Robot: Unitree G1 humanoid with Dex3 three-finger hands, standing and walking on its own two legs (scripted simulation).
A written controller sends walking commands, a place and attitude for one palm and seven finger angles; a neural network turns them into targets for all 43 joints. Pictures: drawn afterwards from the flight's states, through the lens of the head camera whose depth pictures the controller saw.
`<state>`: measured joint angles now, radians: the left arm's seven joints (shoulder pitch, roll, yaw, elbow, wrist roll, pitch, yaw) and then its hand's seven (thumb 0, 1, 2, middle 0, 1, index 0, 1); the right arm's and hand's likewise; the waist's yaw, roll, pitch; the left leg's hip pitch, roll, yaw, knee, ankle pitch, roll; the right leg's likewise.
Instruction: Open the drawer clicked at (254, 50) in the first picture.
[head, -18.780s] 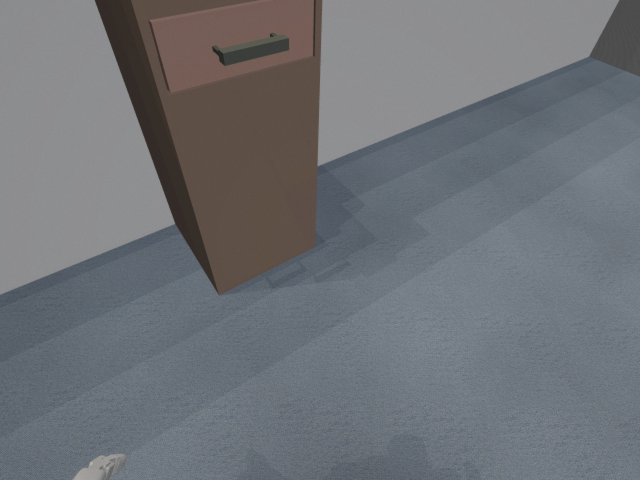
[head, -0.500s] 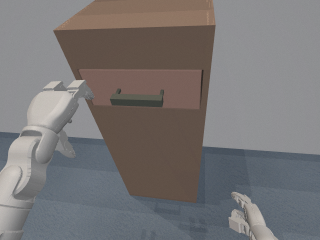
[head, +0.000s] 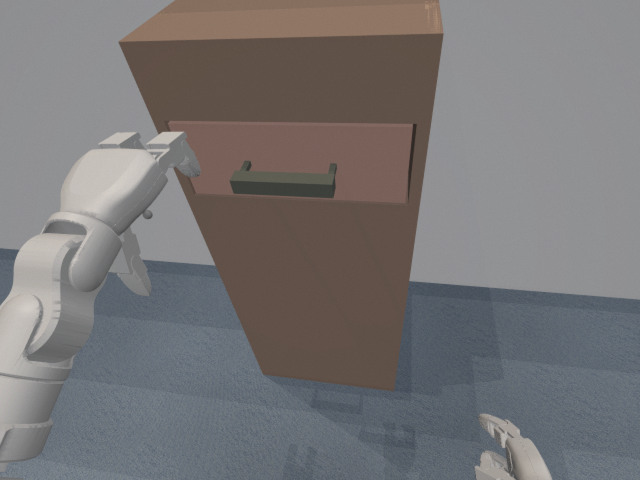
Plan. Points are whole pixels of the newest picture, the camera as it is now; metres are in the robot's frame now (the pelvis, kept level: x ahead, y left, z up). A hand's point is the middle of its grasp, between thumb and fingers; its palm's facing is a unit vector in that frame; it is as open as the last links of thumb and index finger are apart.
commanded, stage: raise the hand with hooked fingers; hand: left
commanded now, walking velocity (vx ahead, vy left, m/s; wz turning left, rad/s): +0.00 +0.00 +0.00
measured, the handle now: (286, 175) +0.53 +0.14 +0.10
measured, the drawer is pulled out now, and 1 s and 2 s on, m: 0.00 0.00 0.00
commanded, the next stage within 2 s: move the hooked fingers above the handle in 0.06 s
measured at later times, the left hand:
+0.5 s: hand (178, 208) +0.34 +0.21 +0.20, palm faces +0.10 -0.03 -0.99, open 13.9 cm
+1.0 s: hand (210, 181) +0.40 +0.20 +0.19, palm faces +0.12 -0.05 -0.99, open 13.9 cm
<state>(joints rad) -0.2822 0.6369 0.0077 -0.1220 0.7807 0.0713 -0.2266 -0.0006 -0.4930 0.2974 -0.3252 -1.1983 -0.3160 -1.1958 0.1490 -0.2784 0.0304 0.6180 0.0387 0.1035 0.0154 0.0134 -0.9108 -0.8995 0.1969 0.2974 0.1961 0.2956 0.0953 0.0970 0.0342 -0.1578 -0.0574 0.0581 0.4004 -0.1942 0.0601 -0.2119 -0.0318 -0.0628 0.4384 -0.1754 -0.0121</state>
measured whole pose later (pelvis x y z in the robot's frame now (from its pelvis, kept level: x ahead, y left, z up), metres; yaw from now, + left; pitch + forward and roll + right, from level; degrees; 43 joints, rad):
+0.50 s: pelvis +0.01 -0.03 +0.00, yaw +1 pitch -2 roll +1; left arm -0.34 0.64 0.00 0.03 0.79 0.02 -0.21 0.00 -0.49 0.30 -0.33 -1.20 -0.32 -1.20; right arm 0.11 -0.29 0.03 0.62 0.04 0.10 -0.01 0.01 -0.91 -0.90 0.20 0.30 0.20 0.30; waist 0.07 0.09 0.02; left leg -0.18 -0.02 0.03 0.42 -0.21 0.02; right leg -0.22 0.00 -0.09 0.45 -0.20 -0.05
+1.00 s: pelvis +0.03 -0.03 +0.00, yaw +0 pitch +2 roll +1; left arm -0.47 0.57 -0.06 0.18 0.83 0.07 -0.12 0.00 -0.49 0.30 -0.32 -1.20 -0.32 -1.20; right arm 0.14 -0.28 0.02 0.64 0.05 0.15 0.00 0.01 -0.91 -0.90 0.20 0.30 0.20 0.30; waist 0.06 0.10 -0.01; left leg -0.21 -0.02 0.04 0.41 -0.23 0.02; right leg -0.27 0.00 -0.08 0.46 -0.22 -0.05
